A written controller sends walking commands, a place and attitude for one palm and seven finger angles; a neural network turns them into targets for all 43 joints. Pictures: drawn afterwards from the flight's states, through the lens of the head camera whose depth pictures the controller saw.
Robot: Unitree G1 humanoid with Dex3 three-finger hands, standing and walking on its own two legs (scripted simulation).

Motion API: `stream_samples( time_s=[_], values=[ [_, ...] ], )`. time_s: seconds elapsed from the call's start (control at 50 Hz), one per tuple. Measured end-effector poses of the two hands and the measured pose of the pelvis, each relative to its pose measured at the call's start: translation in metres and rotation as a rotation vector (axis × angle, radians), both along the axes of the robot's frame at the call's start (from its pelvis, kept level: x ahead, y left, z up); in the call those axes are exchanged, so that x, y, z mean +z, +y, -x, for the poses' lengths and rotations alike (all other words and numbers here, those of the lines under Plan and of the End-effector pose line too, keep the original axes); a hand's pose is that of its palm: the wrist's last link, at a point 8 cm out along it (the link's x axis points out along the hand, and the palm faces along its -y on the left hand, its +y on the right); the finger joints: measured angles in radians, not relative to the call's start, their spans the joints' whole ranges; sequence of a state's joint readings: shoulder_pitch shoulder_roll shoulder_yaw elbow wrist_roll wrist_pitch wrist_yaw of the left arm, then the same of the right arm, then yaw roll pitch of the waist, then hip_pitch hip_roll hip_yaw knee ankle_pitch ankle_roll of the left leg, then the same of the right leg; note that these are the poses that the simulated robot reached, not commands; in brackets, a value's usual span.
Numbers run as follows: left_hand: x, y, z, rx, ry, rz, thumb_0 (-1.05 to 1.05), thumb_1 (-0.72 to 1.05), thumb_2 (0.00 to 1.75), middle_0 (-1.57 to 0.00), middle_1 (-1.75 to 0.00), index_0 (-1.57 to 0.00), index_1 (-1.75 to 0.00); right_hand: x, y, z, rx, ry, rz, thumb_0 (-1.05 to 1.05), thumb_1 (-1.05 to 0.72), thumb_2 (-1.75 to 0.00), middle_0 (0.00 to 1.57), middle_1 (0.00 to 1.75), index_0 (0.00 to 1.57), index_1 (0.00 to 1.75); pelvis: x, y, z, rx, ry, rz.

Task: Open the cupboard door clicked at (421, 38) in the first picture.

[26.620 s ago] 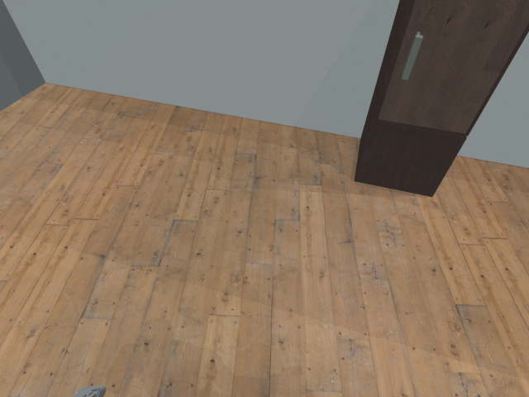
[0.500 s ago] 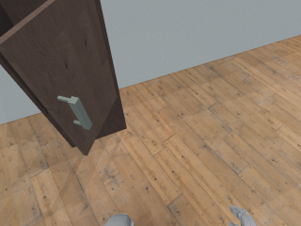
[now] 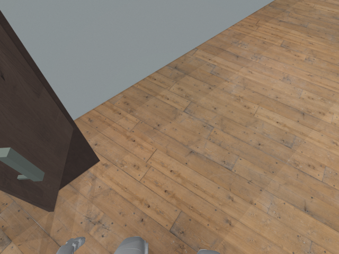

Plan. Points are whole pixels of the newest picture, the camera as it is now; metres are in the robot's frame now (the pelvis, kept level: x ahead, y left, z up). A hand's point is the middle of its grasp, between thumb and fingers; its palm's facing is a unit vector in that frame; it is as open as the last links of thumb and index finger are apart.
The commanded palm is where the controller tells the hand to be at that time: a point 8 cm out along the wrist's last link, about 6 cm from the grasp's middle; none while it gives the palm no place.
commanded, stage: walk to a spot facing it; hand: left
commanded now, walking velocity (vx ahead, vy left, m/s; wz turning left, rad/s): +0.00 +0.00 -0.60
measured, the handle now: (14, 166) +0.31 +0.42 -0.03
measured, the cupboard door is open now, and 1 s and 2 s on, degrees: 51 51 51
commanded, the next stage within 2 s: turn to face it in 1.78 s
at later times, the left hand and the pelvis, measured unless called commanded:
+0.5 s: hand (141, 199) +0.27 +0.10 -0.15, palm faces -0.40 -0.90 -0.20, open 7.4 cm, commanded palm none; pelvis +0.07 -0.04 +0.00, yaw -19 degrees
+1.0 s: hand (158, 175) +0.35 +0.06 -0.18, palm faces -0.46 -0.87 -0.17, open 7.4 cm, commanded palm none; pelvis +0.27 -0.11 +0.00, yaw -32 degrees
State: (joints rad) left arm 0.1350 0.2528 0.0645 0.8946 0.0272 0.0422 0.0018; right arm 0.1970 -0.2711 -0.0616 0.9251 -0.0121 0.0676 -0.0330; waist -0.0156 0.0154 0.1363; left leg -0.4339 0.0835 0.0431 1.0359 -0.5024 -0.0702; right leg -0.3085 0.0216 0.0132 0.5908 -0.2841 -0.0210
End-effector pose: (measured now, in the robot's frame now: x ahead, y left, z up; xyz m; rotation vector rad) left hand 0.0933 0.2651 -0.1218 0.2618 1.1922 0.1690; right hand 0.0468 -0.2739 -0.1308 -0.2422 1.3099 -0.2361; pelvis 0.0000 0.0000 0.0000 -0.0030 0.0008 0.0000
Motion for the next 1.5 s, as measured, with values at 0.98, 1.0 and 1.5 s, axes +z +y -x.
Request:
stream_samples(
  time_s=[0.98, 1.0, 1.5],
  values=[
    [-0.032, -0.155, -0.268, -0.408, 0.262, 0.06, 0.01, 0.91, 0.89, -0.2, -0.3, -0.2, -0.3, 0.02, -0.106, -0.207, -0.376, -0.306, 0.038, 0.0, -0.9, -0.9, 0.2, 0.3, 0.2, 0.3, -0.006, -0.111, -0.262, -0.55, 0.011, 0.003],
    [-0.031, -0.16, -0.282, -0.423, 0.255, 0.058, 0.01, 0.91, 0.89, -0.2, -0.3, -0.2, -0.3, 0.021, -0.104, -0.208, -0.389, -0.296, 0.034, 0.0, -0.9, -0.9, 0.2, 0.3, 0.2, 0.3, -0.003, -0.114, -0.27, -0.558, 0.011, 0.0],
    [0.0, -0.413, -0.536, -0.661, 0.021, 0.079, -0.01, 0.94, 0.89, -0.2, -0.3, -0.2, -0.3, 0.003, -0.181, -0.21, -0.754, 0.066, -0.147, 0.01, -0.91, -0.9, 0.2, 0.3, 0.2, 0.3, 0.013, -0.29, -0.428, -0.668, -0.002, -0.011]
  ],
)
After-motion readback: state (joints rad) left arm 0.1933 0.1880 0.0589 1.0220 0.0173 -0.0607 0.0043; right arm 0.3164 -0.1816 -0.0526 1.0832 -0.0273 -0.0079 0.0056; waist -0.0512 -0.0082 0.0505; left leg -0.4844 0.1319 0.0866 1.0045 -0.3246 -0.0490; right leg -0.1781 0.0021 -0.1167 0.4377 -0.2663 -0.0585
